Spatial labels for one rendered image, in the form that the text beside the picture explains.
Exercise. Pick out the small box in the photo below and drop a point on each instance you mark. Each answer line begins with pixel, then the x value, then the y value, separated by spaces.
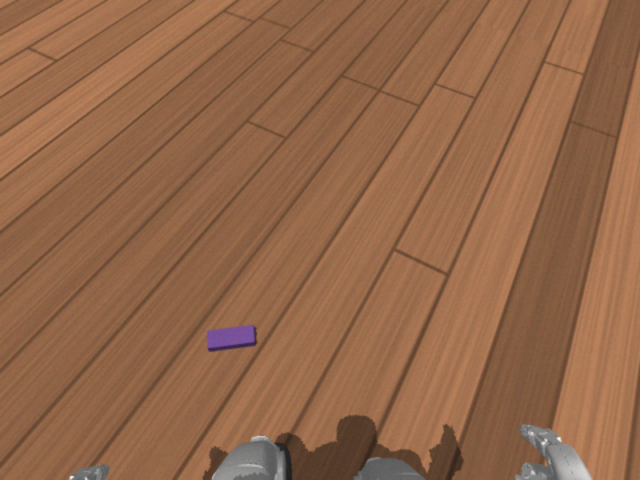
pixel 231 338

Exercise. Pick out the right robot hand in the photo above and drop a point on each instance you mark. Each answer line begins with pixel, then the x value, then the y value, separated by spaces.
pixel 563 461

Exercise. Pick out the left robot foot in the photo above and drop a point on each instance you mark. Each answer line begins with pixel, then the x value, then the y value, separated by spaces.
pixel 287 459

